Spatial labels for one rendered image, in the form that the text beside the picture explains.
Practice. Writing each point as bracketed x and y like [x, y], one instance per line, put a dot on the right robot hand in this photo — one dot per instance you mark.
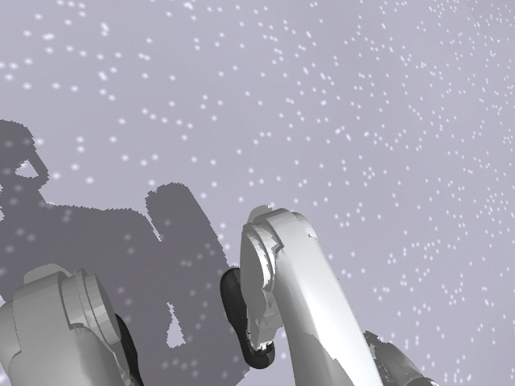
[394, 367]

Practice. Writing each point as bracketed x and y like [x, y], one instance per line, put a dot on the right robot foot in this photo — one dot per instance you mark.
[235, 309]

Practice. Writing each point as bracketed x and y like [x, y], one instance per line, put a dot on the left robot foot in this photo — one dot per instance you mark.
[130, 352]

